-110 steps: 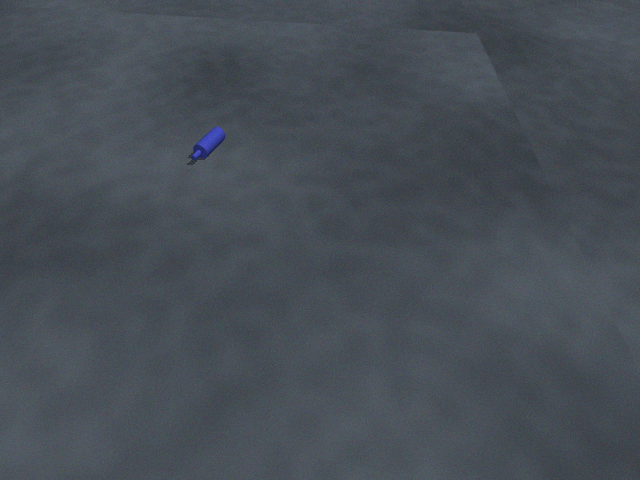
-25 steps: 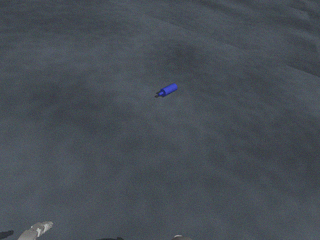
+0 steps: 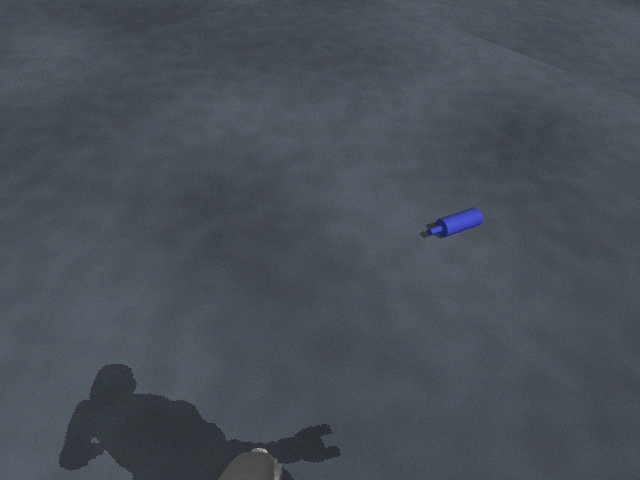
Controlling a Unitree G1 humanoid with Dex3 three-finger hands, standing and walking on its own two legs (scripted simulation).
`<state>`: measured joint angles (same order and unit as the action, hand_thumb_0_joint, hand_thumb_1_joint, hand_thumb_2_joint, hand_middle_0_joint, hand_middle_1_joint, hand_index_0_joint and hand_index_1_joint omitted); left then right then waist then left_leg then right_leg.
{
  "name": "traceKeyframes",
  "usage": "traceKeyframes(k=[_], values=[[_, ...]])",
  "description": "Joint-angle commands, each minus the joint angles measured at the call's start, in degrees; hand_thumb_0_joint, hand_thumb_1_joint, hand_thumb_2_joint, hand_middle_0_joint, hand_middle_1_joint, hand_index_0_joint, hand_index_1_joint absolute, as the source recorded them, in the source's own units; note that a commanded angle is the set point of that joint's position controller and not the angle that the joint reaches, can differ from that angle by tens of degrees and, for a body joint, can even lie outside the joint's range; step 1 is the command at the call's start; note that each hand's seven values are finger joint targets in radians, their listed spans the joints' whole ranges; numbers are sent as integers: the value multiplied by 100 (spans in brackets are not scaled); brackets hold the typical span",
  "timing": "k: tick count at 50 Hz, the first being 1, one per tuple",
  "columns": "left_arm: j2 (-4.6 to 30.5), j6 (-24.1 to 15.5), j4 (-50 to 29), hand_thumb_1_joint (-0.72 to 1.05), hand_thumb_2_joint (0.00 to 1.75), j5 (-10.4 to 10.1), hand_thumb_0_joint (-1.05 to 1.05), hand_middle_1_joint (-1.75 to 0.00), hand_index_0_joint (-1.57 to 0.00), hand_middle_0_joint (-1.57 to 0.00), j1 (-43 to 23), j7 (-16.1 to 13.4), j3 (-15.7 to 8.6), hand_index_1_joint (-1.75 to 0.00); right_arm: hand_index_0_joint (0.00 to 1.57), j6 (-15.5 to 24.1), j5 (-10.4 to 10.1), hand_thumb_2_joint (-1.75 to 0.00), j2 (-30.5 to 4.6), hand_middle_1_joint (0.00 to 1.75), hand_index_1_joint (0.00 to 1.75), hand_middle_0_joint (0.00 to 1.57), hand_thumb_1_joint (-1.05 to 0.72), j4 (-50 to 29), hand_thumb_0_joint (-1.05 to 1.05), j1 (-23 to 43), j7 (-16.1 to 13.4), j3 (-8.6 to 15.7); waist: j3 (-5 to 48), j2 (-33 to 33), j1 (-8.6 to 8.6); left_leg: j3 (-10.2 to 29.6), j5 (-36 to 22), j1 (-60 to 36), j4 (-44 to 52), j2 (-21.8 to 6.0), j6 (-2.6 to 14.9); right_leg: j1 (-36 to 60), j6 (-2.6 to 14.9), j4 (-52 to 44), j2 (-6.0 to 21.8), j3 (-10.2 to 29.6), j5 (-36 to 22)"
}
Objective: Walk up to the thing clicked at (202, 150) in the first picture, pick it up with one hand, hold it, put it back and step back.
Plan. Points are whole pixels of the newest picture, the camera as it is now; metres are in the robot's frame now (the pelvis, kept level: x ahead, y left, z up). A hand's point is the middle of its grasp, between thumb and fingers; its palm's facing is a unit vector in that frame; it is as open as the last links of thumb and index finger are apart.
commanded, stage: walk up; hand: left
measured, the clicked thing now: (453, 224) +1.26 -0.49 -0.73
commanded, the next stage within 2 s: none
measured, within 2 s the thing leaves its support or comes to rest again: neither
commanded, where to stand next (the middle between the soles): +1.05 -0.91 m, yaw +27 degrees
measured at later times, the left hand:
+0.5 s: hand (240, 374) +0.31 +0.15 -0.16, palm faces +0.06 -0.96 -0.27, open 7.4 cm
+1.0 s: hand (350, 341) +0.38 -0.03 -0.15, palm faces +0.30 -0.89 -0.36, open 7.4 cm
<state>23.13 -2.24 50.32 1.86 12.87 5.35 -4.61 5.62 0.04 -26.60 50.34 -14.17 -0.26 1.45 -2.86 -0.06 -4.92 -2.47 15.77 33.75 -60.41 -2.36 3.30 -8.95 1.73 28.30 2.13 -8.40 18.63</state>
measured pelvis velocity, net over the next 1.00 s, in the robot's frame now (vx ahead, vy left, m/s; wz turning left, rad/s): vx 0.43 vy -0.31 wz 0.29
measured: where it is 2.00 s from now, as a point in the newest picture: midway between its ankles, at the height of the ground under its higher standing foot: (501, 341)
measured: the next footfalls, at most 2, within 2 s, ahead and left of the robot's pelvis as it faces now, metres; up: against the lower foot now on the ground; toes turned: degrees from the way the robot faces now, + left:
left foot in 0.16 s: +0.27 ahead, +0.05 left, +0.00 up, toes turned +10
right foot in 0.62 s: +0.45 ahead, -0.34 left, +0.00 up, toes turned +6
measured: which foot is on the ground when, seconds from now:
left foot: up 0.00-0.14, down 0.16-0.64, up 0.66-1.00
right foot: down 0.00-0.18, up 0.20-0.60, down 0.62-1.00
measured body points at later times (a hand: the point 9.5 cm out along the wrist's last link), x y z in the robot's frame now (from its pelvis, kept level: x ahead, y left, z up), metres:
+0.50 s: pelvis +0.23 -0.13 -0.01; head +0.25 -0.07 +0.43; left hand +0.31 +0.21 -0.14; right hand +0.29 -0.47 -0.08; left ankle +0.23 +0.04 -0.74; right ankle +0.37 -0.34 -0.68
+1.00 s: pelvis +0.43 -0.31 -0.01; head +0.45 -0.28 +0.44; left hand +0.37 +0.02 -0.13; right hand +0.60 -0.59 -0.11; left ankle +0.52 -0.20 -0.71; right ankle +0.41 -0.35 -0.74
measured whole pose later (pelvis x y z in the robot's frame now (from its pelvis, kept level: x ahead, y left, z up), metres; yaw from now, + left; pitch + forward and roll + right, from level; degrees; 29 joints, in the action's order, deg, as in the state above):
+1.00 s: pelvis +0.43 -0.31 -0.01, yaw +17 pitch -1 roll -1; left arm 24.5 1.6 43.5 3.4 18.7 4.6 -5.9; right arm 4.2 -0.3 -23.2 52.4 -17.4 -2.8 0.5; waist -4.4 1.5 -5.6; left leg -6.1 12.6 30.5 -45.1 -0.4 2.6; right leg -9.0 6.6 30.3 -3.3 -13.0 21.0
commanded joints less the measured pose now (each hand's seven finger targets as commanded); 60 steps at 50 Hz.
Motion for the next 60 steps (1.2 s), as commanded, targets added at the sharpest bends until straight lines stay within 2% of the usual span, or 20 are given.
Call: traceKeyframes(k=[1, 7, 9, 10, 14, 16, 21, 26, 30, 31, 32, 34, 37, 39, 46, 51, 52, 54, 55, 60], values=[[1311, -81, -718, 90, 90, 49, 0, -30, -20, -20, -421, -26, -353, -30, 20, 53, -63, -90, -822, 30, 30, 20, -90, -452, 0, -46, 36, 314, -308, 1050, 177, -399, -966, -324, 1939, -49, -100, -223, 474, -1197, 790, 139, -2525], [1089, 86, -1069, 90, 90, 58, 0, -30, -20, -20, 184, -63, -248, -30, 20, 7, 23, -90, -1256, 30, 30, 20, -90, -108, 0, -1898, -253, 709, 851, -142, 906, 39, -870, -4061, 2415, 5, 334, -1617, 272, 1816, 581, 32, -2556], [994, 193, -1141, 90, 90, 93, 0, -30, -20, -20, 736, -85, -242, -30, 20, -2, 95, -90, -2020, 30, 30, 20, -90, -436, 0, -2132, -412, 948, 1332, -1166, 921, 4497, 1220, -4826, 3673, -2423, 1291, -3307, -193, 4722, -358, 633, 1667], [1747, 287, -1189, 90, 90, 77, 0, -30, -20, -20, 727, -99, -364, -30, 20, 9, -130, -90, -1988, 30, 30, 20, -90, -640, 0, -1785, -446, 928, 1382, -262, 878, 5320, 1100, -4846, 4065, -2863, 1656, -3610, -283, 5234, -118, 1581, 1171], [1561, 253, -1039, 90, 90, -15, 0, -30, -20, -20, 211, -71, -402, -30, 20, 168, -182, -90, -1428, 30, 30, 20, -90, -650, 0, -795, -486, 566, 207, 193, 440, 2215, -1145, -2053, 4045, -1678, 938, -2588, -183, 4847, 543, 1625, 274], [1441, 340, -977, 90, 90, 22, 0, -30, -20, -20, 505, 21, -417, -30, 20, 254, -126, -90, -1476, 30, 30, 20, -90, -580, 0, -644, -409, 569, -6, -252, 238, 1541, -511, -1317, 4127, -1288, 868, -2241, -200, 4368, 621, 1496, 96], [1339, 477, -1068, 90, 90, 89, 0, -30, -20, -20, 115, 230, -456, -30, 20, 361, 46, -90, -1819, 30, 30, 20, -90, -520, 0, -653, -289, 708, -163, -985, 318, 1116, 1221, -1102, 4410, -919, 750, -2369, -331, 2799, 697, 1104, -417], [1277, 447, -1276, 90, 90, 86, 0, -30, -20, -20, -686, 276, -508, -30, 20, 285, 110, -90, -1964, 30, 30, 20, -90, -382, 0, -899, -280, 766, 0, -1056, 603, 1194, 1005, -1327, 4113, -1012, 714, -2117, -261, 1723, 673, 943, -480], [1370, 344, -905, 90, 90, 79, 0, -30, -20, -20, 297, 200, -666, -30, 20, 125, 120, -90, -1752, 30, 30, 20, -90, -468, 0, -317, -374, 668, 643, -698, -163, 729, -289, -621, 2379, -996, 508, 100, -34, 572, 281, 573, -96], [1709, 275, -625, 90, 90, 142, 0, -30, -20, -20, 1034, 137, -809, -30, 20, 75, 148, -90, -1226, 30, 30, 20, -90, -416, 0, -540, -411, 500, 965, 589, -526, 266, 108, 90, 477, -476, 298, 1076, 41, 167, 291, 983, 312], [2162, 218, -596, 90, 90, 269, 0, -30, -20, -20, 1456, 37, -897, -30, 20, 76, 80, -90, -602, 30, 30, 20, -90, -441, 0, -790, -427, 255, 812, 2225, -763, 113, 1824, 1629, -1106, 458, 50, 1440, 15, -639, 1369, 2600, 1143], [2491, 184, -918, 90, 90, 54, 0, -30, -20, -20, 274, -108, -875, -30, 20, 5, 86, -90, -1223, 30, 30, 20, -90, -245, 0, -1006, -620, 418, 639, 2029, -95, 532, 1461, 1667, -1797, -7, 5, 830, 546, -1759, 2185, 4243, 2121], [1734, 153, -955, 90, 90, 6, 0, -30, -20, -20, -109, -143, -635, -30, 20, 25, -103, -90, -1384, 30, 30, 20, -90, 178, 0, -903, -474, 473, 8, 1368, 234, 658, 484, 828, -797, -203, -10, -274, 221, -1195, 1190, 1967, 850], [1464, 110, -948, 90, 90, 22, 0, -30, -20, -20, -95, -145, -539, -30, 20, 33, -56, -90, -1261, 30, 30, 20, -90, 374, 0, -1320, -406, 408, 41, 1314, 305, 406, 232, 429, -368, -59, -83, -235, 569, -916, 957, 1387, -511], [1183, 164, -1290, 90, 90, 128, 0, -30, -20, -20, 191, -135, -442, -30, 20, -50, -26, -90, -1064, 30, 30, 20, -90, 37, 0, -697, -355, 340, -219, 984, 120, -174, -324, -94, 1324, 38, -110, -170, 484, -1186, 1131, 1078, -1187], [1129, 273, -1590, 90, 90, 180, 0, -30, -20, -20, 84, -145, -382, -30, 20, -17, -64, -90, -990, 30, 30, 20, -90, 76, 0, -1625, -477, 399, 304, 329, 609, -287, -943, -2351, 2592, 167, 161, -868, 178, 644, 833, 506, -2946], [1037, 236, -1645, 90, 90, 164, 0, -30, -20, -20, 181, -169, -340, -30, 20, 10, -17, -90, -1151, 30, 30, 20, -90, 137, 0, -2107, -547, 473, 577, -96, 879, -6, -1189, -3203, 3092, -9, 282, -1206, -45, 1695, 548, 272, -2951], [940, 319, -1660, 90, 90, 199, 0, -30, -20, -20, 764, -197, -367, -30, 20, -33, 40, -90, -1946, 30, 30, 20, -90, -163, 0, -2192, -709, 790, 1152, -1075, 877, 4239, -244, -4499, 3724, -2638, 1552, -3496, -680, 4546, -322, 846, 1675], [1536, 440, -1611, 90, 90, 228, 0, -30, -20, -20, 733, -204, -464, -30, 20, -31, -130, -90, -1978, 30, 30, 20, -90, -352, 0, -1786, -777, 808, 1114, -133, 829, 4660, -70, -4107, 3920, -3125, 1863, -3590, -669, 5217, 14, 1621, 1541], [1381, 576, -1405, 90, 90, 107, 0, -30, -20, -20, 400, -87, -583, -30, 20, 80, -18, -90, -1507, 30, 30, 20, -90, -369, 0, -801, -686, 560, 56, -58, 448, 1477, -890, -1318, 3701, -1557, 1041, -2465, -339, 4764, 234, 1792, 440]])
